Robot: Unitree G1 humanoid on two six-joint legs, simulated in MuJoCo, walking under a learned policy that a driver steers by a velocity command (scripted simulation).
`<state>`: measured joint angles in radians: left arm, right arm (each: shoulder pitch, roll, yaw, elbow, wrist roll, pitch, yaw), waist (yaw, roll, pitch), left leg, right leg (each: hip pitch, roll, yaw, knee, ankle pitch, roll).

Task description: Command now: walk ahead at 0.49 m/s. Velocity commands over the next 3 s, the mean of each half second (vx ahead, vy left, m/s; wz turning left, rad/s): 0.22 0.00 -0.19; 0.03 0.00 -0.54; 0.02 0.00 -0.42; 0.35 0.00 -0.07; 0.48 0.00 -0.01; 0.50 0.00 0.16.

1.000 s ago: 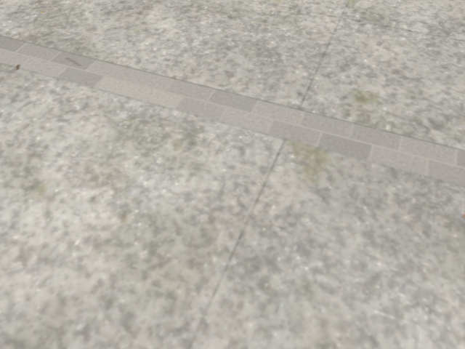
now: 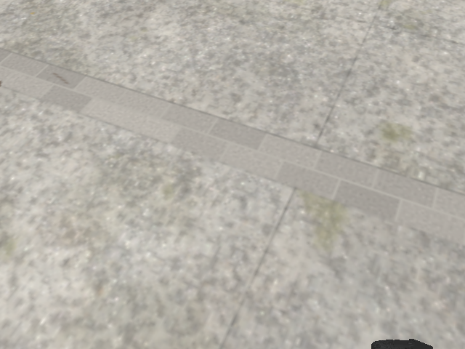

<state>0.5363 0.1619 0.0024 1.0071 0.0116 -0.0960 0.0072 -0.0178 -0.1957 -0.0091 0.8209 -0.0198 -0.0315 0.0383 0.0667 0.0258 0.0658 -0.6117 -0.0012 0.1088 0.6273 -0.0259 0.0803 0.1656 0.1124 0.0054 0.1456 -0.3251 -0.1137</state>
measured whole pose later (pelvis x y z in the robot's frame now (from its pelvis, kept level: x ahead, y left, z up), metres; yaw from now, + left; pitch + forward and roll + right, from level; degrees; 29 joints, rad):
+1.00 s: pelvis +0.17 -0.03 +0.01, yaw -25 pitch +2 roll +1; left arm 0.25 0.27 0.08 0.83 0.02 0.03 0.01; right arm 0.15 -0.26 -0.05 0.82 -0.01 0.05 -0.04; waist 0.03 0.01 0.05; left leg -0.46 0.00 -0.05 0.88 -0.40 -0.04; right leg -0.29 0.12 0.11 0.42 -0.15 -0.09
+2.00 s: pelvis +0.30 -0.07 -0.01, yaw -37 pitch +1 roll -1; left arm 0.47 0.24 0.02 1.04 0.02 -0.07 0.01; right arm 0.05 -0.25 -0.04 0.75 -0.03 -0.02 0.04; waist 0.06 0.00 0.05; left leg -0.54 0.03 0.08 0.62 -0.17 0.07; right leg 0.20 0.03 0.03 0.17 -0.39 -0.03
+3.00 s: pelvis +0.74 -0.39 +0.01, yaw -30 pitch +0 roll -2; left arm 0.40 0.19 0.03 1.04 0.02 -0.11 0.01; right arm 0.13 -0.22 -0.04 0.89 -0.03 -0.02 0.04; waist 0.03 0.04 0.05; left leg -0.64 0.08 0.03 0.75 0.00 0.06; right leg 0.06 0.08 -0.19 0.18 -0.26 -0.07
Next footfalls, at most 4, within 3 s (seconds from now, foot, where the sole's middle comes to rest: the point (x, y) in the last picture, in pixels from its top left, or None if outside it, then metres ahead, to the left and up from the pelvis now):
0.08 left None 0.22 0.06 -0.77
0.62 right None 0.21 -0.11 -0.77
1.16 left None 0.25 0.07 -0.77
1.58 right None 0.11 -0.07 -0.77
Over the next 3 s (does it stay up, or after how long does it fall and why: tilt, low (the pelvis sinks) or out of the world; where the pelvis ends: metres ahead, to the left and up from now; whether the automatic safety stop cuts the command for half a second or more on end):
stays up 0.74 -0.39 0.01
